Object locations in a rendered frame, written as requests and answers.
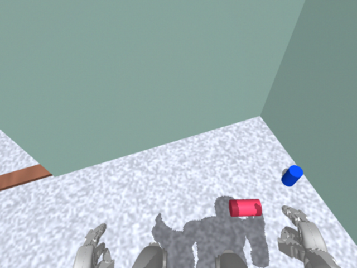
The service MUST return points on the right robot arm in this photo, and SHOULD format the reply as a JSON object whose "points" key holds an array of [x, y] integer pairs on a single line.
{"points": [[319, 259]]}

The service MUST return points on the left robot hand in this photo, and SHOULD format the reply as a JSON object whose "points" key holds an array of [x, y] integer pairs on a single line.
{"points": [[88, 254]]}

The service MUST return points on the right robot hand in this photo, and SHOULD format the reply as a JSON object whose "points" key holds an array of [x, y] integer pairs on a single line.
{"points": [[296, 243]]}

